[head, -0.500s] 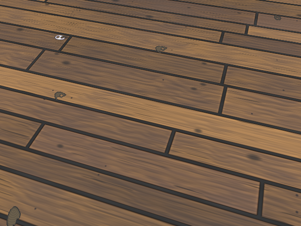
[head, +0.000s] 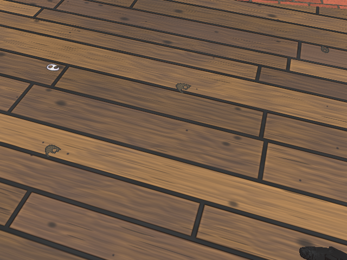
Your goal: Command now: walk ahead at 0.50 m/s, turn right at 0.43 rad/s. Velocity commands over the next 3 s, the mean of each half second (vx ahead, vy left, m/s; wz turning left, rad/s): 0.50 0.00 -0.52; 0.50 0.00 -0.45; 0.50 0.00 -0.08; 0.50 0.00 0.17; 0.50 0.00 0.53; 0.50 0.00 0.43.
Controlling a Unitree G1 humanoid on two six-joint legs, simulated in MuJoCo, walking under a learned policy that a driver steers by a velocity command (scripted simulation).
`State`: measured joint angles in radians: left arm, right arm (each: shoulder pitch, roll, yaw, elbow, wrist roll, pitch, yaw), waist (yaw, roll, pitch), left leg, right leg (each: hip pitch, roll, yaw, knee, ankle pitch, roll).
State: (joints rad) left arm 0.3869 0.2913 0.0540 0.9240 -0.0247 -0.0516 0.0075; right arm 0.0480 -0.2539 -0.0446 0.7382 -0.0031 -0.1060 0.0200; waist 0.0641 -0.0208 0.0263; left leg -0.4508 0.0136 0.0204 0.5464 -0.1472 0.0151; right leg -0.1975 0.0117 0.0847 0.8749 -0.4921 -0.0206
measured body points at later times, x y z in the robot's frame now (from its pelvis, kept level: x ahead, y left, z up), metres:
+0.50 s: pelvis +0.25 -0.06 -0.01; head +0.29 -0.08 +0.44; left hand +0.52 +0.13 -0.09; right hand +0.21 -0.35 -0.15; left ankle +0.11 +0.12 -0.68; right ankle +0.33 -0.16 -0.73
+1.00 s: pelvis +0.54 -0.13 +0.00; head +0.56 -0.14 +0.45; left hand +0.71 +0.11 -0.12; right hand +0.60 -0.45 -0.08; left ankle +0.68 -0.09 -0.73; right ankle +0.34 -0.16 -0.70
